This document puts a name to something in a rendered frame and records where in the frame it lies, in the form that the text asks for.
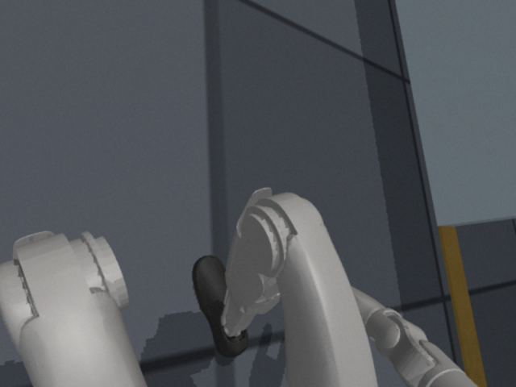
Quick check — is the right robot arm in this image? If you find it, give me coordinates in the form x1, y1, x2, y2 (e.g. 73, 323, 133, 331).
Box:
365, 308, 478, 387

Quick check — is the right robot hand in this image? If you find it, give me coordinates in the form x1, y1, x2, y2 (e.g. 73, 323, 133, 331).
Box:
352, 287, 385, 327

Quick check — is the right robot foot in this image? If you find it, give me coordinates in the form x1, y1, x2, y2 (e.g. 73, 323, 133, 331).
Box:
193, 256, 248, 357

